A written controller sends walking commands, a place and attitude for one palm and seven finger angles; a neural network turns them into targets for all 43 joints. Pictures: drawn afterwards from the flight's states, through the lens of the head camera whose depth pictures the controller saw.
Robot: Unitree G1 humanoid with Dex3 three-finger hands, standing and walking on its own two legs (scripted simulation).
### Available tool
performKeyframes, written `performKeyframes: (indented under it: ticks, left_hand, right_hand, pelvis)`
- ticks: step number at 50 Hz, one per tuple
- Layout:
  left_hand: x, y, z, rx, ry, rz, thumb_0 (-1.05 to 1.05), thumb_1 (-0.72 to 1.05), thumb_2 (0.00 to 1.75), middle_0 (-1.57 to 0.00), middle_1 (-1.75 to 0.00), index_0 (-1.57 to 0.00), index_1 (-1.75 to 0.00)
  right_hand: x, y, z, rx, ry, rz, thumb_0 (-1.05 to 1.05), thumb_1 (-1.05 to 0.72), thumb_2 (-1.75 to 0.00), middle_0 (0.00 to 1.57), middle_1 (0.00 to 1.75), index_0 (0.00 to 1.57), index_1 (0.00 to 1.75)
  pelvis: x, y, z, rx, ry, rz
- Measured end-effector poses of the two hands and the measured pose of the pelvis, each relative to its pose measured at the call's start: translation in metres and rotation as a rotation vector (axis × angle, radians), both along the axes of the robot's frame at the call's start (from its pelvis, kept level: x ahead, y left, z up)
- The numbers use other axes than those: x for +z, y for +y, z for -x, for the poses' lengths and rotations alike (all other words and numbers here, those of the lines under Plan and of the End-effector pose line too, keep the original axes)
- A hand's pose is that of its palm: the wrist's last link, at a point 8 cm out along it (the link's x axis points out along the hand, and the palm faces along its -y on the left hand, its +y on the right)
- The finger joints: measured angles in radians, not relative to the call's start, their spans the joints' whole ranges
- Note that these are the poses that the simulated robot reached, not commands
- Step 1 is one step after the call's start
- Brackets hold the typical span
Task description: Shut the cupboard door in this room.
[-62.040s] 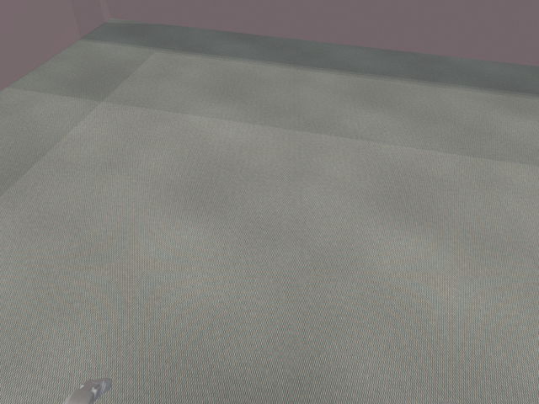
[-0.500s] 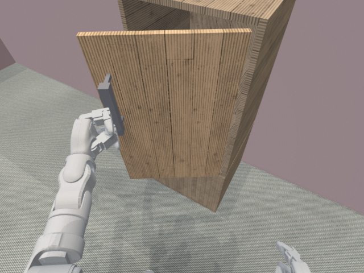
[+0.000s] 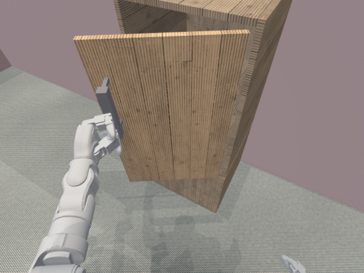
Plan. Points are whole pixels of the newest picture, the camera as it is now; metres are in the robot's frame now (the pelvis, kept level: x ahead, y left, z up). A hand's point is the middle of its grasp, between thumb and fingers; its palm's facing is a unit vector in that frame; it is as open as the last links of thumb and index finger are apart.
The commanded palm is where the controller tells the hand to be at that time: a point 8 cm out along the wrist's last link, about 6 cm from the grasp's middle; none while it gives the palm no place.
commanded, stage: push the door shut along its arc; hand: left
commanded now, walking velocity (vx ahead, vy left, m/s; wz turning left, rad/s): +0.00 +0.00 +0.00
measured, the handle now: (112, 109) +0.48 +0.20 +0.10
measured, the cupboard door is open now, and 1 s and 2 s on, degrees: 32 17 4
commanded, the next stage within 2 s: pull the fist back off the door in 1.90 s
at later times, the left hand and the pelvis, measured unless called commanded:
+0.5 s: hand (122, 119) +0.43 +0.16 +0.10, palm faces -0.02 -1.00 -0.03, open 3.1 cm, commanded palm +0.42 +0.20 +0.10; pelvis -0.01 +0.00 -0.01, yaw +1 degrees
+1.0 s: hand (134, 104) +0.49 +0.14 +0.10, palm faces -0.17 -0.99 -0.02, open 3.1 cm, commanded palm +0.49 +0.19 +0.10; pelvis -0.02 +0.01 -0.02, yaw +0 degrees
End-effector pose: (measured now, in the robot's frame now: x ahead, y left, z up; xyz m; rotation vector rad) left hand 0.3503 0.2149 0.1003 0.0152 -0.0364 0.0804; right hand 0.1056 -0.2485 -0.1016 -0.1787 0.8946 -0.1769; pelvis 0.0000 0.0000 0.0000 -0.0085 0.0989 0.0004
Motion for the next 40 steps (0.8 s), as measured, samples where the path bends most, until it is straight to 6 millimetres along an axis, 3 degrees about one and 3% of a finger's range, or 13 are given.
performKeyframes:
  ticks: [6,13,25,30,40]
  left_hand:
    - [0.001,-0.010,-0.001,-0.028,-0.013,-0.004,0.01,0.90,0.90,-1.30,-1.50,-1.30,-1.50]
    - [0.001,-0.010,-0.028,-0.054,0.024,-0.023,0.01,0.89,0.90,-1.30,-1.50,-1.31,-1.50]
    - [0.006,0.000,-0.064,-0.103,0.037,-0.017,0.01,0.90,0.90,-1.32,-1.50,-1.31,-1.50]
    - [0.005,-0.005,-0.076,-0.151,0.041,-0.030,0.01,0.90,0.90,-1.32,-1.50,-1.31,-1.50]
    - [0.003,-0.015,-0.103,-0.180,0.054,-0.003,0.01,0.89,0.90,-1.30,-1.50,-1.30,-1.50]
  right_hand:
    - [0.003,0.005,-0.011,0.025,-0.035,0.002,0.01,-0.90,-0.90,0.21,0.30,0.20,0.30]
    - [0.003,0.005,-0.006,0.018,-0.021,0.016,0.01,-0.90,-0.90,0.21,0.30,0.20,0.30]
    - [-0.015,-0.008,0.053,-0.042,0.153,0.039,0.01,-0.90,-0.90,0.21,0.30,0.20,0.30]
    - [-0.019,-0.013,0.076,-0.074,0.216,0.051,0.01,-0.90,-0.90,0.21,0.30,0.20,0.30]
    - [-0.021,-0.015,0.102,-0.112,0.269,0.068,0.01,-0.90,-0.90,0.21,0.30,0.20,0.30]
  pelvis:
    - [-0.001,0.002,0.004,0.008,-0.004,0.001]
    - [-0.003,0.001,0.011,0.011,0.007,0.004]
    - [-0.008,0.002,0.012,0.011,0.058,0.010]
    - [-0.011,0.004,0.013,0.011,0.077,0.015]
    - [-0.017,0.006,0.016,0.005,0.121,0.020]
